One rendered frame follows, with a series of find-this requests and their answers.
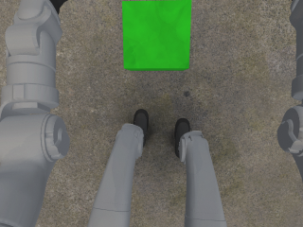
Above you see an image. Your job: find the left robot forearm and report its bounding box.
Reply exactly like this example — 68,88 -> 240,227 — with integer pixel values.
0,0 -> 62,122

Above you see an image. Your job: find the right robot shin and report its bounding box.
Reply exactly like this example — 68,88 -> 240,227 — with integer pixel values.
178,131 -> 209,151

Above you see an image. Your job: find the carton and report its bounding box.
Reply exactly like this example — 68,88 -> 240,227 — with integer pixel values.
122,0 -> 192,71

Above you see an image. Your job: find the robot right thigh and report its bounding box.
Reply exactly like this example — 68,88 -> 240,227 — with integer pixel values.
179,135 -> 227,227

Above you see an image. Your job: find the right robot forearm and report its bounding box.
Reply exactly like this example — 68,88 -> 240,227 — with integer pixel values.
289,0 -> 303,104

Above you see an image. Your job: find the left robot upper arm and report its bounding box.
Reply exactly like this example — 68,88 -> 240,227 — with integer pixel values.
0,113 -> 70,227

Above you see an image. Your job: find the right robot upper arm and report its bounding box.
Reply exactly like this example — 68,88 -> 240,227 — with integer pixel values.
276,103 -> 303,183

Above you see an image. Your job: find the robot left hand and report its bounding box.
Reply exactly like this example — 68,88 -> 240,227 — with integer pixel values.
49,0 -> 68,14

